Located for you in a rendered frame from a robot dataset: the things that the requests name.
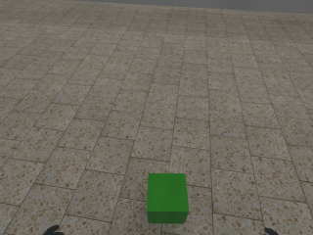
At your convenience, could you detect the carton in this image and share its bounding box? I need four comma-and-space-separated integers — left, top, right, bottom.
147, 173, 189, 224

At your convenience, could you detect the robot left hand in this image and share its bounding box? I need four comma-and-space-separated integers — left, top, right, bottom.
43, 224, 64, 235

